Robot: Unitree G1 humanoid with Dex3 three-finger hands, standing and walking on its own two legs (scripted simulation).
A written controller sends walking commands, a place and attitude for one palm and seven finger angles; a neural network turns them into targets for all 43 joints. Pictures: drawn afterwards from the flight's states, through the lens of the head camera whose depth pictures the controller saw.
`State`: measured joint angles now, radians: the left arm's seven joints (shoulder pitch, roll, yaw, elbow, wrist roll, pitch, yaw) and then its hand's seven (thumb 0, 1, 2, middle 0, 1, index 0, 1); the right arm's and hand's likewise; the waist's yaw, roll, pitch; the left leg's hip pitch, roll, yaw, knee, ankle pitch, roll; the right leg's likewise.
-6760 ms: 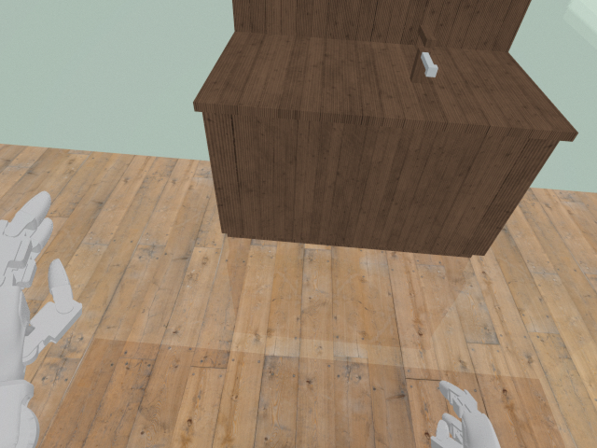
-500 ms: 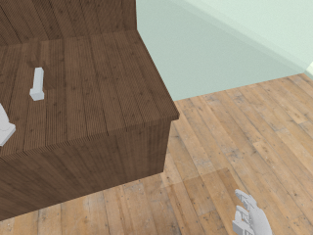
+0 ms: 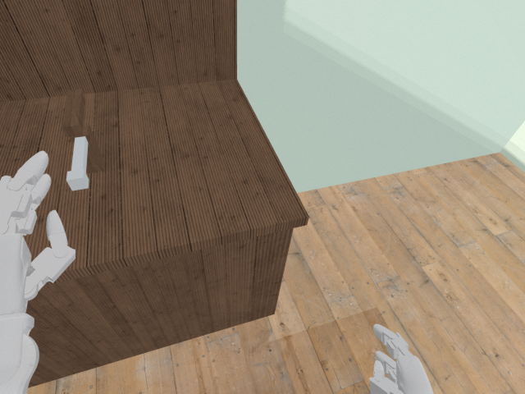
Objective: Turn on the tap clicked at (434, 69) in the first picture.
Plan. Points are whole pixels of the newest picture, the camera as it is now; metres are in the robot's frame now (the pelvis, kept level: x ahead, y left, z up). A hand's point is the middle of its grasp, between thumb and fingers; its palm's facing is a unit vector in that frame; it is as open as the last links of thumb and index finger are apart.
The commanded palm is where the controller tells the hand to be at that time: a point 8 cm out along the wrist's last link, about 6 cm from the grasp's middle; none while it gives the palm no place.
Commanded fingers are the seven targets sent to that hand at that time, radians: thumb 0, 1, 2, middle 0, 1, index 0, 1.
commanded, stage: come to a stop and stand still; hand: left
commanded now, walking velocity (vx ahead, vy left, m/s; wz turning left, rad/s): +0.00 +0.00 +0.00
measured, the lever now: (78, 179) +0.44 +0.39 +0.04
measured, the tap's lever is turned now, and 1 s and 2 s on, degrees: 0 0 0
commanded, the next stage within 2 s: look again from close up in 0.24 s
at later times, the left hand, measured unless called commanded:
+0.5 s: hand (69, 260) +0.22 +0.25 +0.15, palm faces +0.43 -0.84 -0.32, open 7.4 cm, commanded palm +0.16 +0.27 +0.17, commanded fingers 0.00 0.90 0.90 -0.20 -0.30 -0.20 -0.30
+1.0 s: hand (77, 251) +0.23 +0.25 +0.15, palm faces +0.41 -0.84 -0.36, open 7.4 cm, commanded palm +0.17 +0.28 +0.17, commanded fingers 0.00 0.90 0.90 -0.20 -0.30 -0.20 -0.30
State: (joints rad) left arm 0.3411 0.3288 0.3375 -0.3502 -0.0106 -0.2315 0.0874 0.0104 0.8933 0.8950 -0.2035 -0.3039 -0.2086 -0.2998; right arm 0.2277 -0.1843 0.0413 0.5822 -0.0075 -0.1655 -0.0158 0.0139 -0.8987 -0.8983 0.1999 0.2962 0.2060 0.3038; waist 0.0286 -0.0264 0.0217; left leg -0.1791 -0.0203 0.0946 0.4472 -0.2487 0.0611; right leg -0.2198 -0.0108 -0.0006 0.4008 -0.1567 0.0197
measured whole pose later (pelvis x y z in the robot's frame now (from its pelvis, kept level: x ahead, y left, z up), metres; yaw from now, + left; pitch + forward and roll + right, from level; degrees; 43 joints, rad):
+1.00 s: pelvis +0.02 -0.01 +0.00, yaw +2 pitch +0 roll -1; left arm 0.44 0.35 0.33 -0.42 -0.05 -0.19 0.12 0.01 0.89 0.89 -0.21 -0.30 -0.21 -0.30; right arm 0.23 -0.22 0.00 0.58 0.00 -0.09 -0.05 0.01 -0.90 -0.90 0.20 0.30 0.20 0.30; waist 0.01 0.01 0.00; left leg -0.19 -0.02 0.06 0.50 -0.30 0.05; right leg -0.22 -0.01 -0.04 0.45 -0.22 0.01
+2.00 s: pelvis +0.08 +0.07 -0.01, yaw +1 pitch -3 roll +2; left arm 0.42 0.39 0.37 -0.46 -0.04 -0.20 0.12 0.01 0.89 0.89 -0.21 -0.30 -0.21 -0.30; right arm 0.21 -0.23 -0.04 0.58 0.02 -0.10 -0.05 0.01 -0.90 -0.90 0.19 0.30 0.20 0.30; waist 0.01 -0.04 0.05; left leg -0.24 0.04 0.07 0.55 -0.25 -0.03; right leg -0.28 -0.07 -0.06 0.63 -0.30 0.00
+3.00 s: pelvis +0.07 +0.10 +0.00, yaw -1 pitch -2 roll -1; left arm 0.36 0.36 0.38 -0.44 -0.02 -0.24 0.10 0.01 0.89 0.89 -0.21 -0.30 -0.21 -0.30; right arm 0.24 -0.18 0.03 0.61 0.01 -0.19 -0.02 0.01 -0.90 -0.90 0.20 0.30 0.20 0.30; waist 0.04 -0.03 0.08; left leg -0.24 0.05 0.10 0.49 -0.22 0.01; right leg -0.22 -0.05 -0.03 0.41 -0.16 0.04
